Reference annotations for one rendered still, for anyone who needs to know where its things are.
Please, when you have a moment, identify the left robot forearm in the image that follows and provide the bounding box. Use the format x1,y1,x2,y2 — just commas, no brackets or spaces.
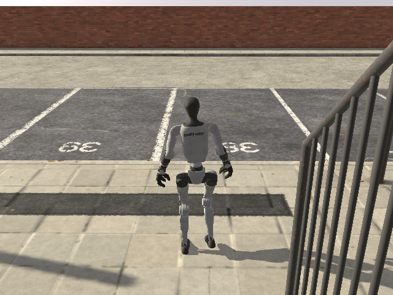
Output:
158,150,170,175

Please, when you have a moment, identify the robot right hand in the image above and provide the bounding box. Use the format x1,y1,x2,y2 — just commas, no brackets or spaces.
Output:
219,166,233,179

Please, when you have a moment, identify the right robot upper arm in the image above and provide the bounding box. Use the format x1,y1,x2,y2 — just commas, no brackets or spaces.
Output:
206,123,225,156

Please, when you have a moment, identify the robot left hand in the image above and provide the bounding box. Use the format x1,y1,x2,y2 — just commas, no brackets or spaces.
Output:
156,173,170,187

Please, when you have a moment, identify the left robot upper arm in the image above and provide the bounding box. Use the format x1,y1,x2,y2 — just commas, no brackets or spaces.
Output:
165,125,181,160

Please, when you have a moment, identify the robot head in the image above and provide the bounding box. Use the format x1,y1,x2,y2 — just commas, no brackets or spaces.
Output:
183,97,204,127

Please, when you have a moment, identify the right robot forearm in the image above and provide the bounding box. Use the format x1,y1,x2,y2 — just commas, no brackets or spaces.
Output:
219,146,231,168

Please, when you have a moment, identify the robot left shin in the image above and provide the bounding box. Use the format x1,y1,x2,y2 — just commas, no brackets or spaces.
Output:
179,205,189,246

